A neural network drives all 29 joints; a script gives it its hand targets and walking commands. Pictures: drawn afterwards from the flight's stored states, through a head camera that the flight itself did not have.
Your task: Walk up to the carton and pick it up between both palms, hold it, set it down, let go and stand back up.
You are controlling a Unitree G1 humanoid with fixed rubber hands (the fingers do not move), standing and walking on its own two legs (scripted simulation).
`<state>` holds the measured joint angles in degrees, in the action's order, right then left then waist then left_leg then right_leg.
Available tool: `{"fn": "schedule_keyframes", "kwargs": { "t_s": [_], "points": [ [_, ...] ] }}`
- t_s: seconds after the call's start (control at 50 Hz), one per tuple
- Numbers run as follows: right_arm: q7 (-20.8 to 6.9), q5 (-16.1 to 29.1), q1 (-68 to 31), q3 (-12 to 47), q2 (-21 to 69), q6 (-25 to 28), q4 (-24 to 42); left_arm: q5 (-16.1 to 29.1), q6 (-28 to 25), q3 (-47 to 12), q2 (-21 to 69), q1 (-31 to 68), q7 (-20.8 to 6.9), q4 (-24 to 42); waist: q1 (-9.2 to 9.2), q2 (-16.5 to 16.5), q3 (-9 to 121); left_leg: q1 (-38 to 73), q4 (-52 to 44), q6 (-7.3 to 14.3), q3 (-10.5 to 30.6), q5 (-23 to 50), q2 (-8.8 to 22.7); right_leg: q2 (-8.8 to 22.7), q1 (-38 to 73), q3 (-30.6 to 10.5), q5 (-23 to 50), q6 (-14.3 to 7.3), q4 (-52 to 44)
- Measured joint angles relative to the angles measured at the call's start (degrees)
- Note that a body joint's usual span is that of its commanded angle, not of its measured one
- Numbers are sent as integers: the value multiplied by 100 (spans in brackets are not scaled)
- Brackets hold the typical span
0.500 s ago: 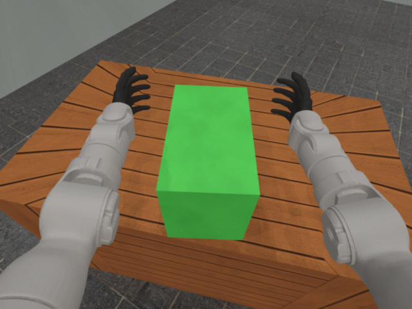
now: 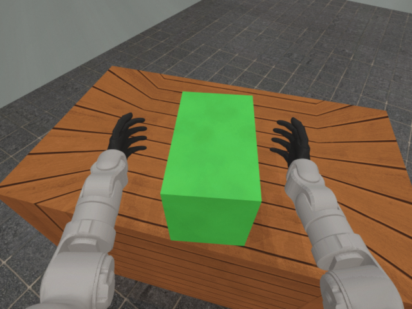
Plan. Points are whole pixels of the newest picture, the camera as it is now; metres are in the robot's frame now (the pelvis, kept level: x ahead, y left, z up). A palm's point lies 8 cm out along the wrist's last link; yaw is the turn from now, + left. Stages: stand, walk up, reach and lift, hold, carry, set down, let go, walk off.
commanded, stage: set down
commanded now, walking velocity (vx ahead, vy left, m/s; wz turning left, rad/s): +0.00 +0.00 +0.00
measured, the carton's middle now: (212, 166) +0.45 +0.00 -0.03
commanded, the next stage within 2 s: none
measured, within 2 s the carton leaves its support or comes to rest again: neither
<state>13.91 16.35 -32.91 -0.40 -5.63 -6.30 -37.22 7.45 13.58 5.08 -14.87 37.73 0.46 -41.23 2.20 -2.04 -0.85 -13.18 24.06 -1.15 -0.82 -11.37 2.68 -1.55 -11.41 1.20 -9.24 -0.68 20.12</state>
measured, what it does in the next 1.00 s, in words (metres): stands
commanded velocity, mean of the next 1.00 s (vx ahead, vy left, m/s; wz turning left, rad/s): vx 0.00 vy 0.00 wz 0.00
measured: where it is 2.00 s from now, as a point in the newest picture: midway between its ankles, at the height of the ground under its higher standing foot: outside the picture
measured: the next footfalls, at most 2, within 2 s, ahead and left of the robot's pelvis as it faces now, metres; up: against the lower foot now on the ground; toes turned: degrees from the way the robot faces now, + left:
none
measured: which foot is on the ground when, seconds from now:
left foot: down 0.00-1.00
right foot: down 0.00-1.00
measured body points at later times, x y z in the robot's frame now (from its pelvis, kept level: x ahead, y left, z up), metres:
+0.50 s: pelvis +0.01 +0.01 +0.00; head +0.01 +0.03 +0.45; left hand +0.34 +0.20 +0.05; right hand +0.32 -0.17 +0.05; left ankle +0.01 +0.13 -0.74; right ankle +0.01 -0.11 -0.74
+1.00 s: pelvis +0.02 +0.01 +0.00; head +0.02 +0.03 +0.45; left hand +0.26 +0.21 -0.01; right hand +0.25 -0.18 +0.00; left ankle +0.01 +0.13 -0.74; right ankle +0.01 -0.11 -0.74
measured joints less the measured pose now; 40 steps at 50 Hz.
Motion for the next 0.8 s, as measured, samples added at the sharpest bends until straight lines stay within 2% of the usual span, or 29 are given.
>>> {"fn": "schedule_keyframes", "kwargs": {
  "t_s": [0.14, 0.26, 0.42, 0.56, 0.66, 0.8],
  "points": [
    [-51, -13, 490, 118, -94, -2, 646, -87, 212, 19, 117, -644, -92, 1019, 7, -12, -89, 197, -14, 27, -27, -40, -22, 18, 186, -37, -29, 28, -12],
    [-91, -67, 1078, 170, -59, 83, 1029, -232, 238, 76, 253, -1208, -158, 1519, -50, -80, -144, 507, -139, 52, -103, -44, -49, 42, 433, -116, -52, 48, -56],
    [-213, -329, 1983, 72, 110, 266, 1595, -157, 101, -76, 349, -2092, -120, 2124, -155, -47, -273, 623, -134, 78, -154, -78, -66, 57, 537, -172, -59, 73, -67],
    [-424, -560, 2636, -74, 143, 487, 2018, 68, -368, -321, 342, -2752, -20, 2502, -237, 53, -231, 448, -75, 105, -157, -92, -89, 79, 370, -182, -61, 96, -27],
    [-526, -679, 2889, -133, 124, 611, 2051, 251, -789, -465, 272, -2971, -25, 2313, -271, 87, -143, 372, -97, 124, -153, -80, -119, 104, 277, -185, -72, 109, -10],
    [-628, -743, 3314, -96, 162, 1096, 1860, 257, -1583, -675, 262, -3483, -91, 2068, -253, 136, -63, 414, -91, 123, -112, -134, -123, 102, 365, -160, -101, 112, -75]
  ]
}}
